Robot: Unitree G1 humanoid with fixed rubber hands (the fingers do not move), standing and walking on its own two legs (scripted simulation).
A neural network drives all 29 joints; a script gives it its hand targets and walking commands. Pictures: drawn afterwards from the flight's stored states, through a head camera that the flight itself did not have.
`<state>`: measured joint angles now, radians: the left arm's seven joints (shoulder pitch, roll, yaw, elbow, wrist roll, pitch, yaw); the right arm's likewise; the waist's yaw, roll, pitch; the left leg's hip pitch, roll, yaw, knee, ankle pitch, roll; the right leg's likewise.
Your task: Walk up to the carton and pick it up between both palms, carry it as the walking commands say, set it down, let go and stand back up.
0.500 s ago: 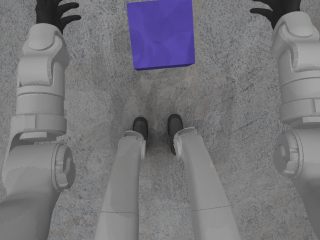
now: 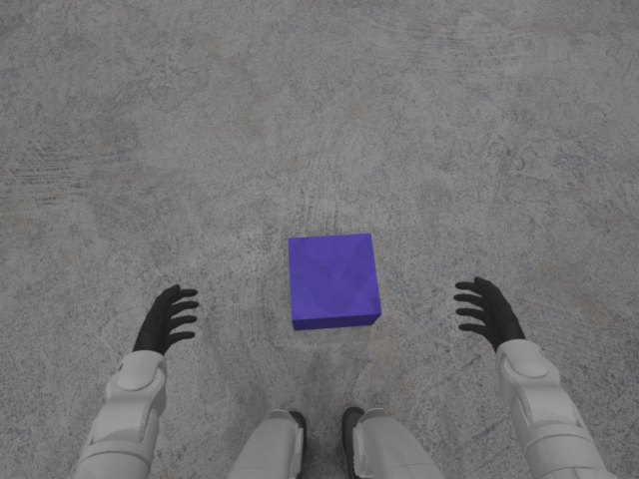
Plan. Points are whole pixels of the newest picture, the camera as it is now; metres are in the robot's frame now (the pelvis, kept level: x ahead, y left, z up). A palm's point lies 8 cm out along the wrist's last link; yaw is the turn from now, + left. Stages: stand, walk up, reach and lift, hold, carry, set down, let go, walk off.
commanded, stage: let go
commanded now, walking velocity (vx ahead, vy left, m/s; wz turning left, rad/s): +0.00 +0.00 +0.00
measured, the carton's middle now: (331, 283) +0.52 -0.03 -0.66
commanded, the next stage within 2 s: stand in 0.68 s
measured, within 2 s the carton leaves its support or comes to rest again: neither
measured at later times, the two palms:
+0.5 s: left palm (117, 437) +0.18 +0.23 -0.04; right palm (543, 432) +0.17 -0.23 -0.04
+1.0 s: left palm out of the picture +0.14 +0.28 -0.07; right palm (605, 448) +0.16 -0.30 -0.05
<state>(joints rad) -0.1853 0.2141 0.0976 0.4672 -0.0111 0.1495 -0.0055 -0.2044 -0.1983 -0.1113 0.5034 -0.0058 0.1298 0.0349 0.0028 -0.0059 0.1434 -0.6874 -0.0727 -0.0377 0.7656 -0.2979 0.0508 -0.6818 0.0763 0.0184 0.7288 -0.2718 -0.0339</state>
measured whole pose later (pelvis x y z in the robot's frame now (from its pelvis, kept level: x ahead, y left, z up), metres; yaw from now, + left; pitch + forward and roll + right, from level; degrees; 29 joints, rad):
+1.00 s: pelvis +0.06 -0.01 +0.03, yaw +1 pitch -3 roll -1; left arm 0.32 0.31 0.09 0.82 0.03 0.00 0.01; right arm 0.32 -0.28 -0.08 0.78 -0.03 0.00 -0.01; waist 0.00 -0.02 -0.14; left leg -0.15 -0.05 -0.06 0.52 -0.32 0.04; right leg -0.14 0.07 0.00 0.48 -0.29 -0.06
